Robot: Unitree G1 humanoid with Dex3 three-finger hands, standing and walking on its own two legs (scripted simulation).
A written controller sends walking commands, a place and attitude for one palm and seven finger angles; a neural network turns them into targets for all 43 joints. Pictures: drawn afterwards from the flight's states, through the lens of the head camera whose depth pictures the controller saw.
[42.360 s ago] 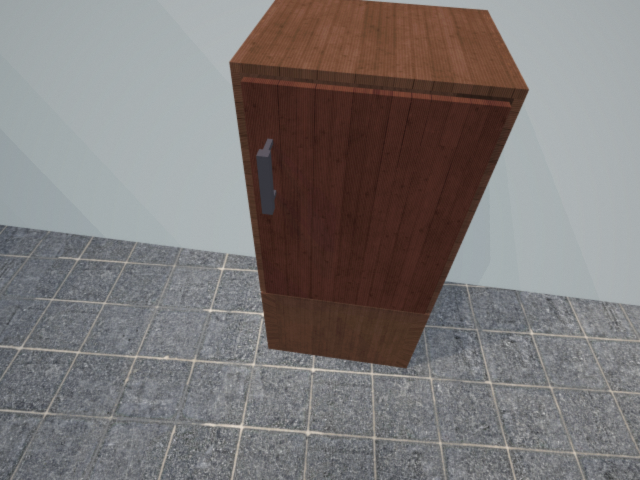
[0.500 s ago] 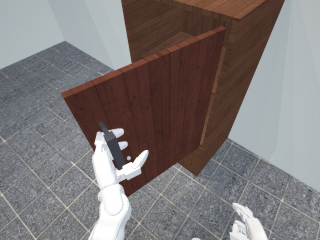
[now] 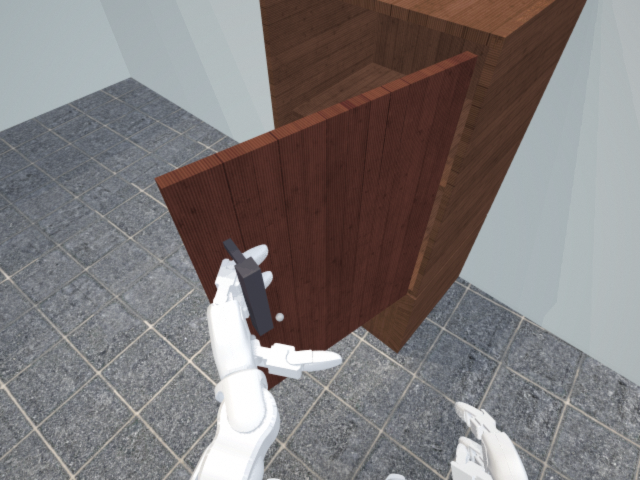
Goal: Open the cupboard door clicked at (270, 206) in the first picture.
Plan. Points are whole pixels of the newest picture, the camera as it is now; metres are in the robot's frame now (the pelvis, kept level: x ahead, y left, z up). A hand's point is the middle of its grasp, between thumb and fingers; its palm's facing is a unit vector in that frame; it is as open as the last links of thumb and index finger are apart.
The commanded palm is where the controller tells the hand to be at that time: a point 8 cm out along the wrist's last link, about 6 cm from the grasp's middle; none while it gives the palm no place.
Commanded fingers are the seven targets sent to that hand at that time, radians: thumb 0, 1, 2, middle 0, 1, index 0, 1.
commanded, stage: slide the hand sideways off the handle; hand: left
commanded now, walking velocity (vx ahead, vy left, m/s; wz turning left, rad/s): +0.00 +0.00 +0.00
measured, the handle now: (247, 288) +0.33 +0.12 +0.07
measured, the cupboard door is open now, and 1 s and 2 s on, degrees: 78 77 77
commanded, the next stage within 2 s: draw the hand back to the body in 1.24 s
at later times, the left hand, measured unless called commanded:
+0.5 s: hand (275, 349) +0.25 +0.07 +0.06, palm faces -0.09 -1.00 +0.00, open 15.9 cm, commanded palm +0.22 +0.14 +0.06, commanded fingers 0.00 -0.50 0.30 -0.15 -0.30 -0.15 -0.30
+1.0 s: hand (212, 382) +0.22 +0.14 +0.06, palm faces -0.01 -1.00 -0.04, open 16.1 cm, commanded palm +0.18 +0.20 +0.06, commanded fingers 0.00 -0.50 0.30 -0.15 -0.30 -0.15 -0.30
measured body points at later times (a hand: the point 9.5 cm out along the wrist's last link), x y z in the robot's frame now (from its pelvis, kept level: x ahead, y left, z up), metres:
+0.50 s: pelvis +0.00 +0.01 +0.00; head +0.03 +0.00 +0.44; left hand +0.25 +0.13 +0.07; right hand +0.17 -0.21 -0.08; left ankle +0.00 +0.11 -0.69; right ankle +0.04 -0.10 -0.69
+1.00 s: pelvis +0.01 +0.00 -0.01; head +0.06 -0.01 +0.43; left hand +0.21 +0.19 +0.06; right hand +0.20 -0.23 -0.09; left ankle +0.00 +0.11 -0.69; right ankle +0.04 -0.10 -0.69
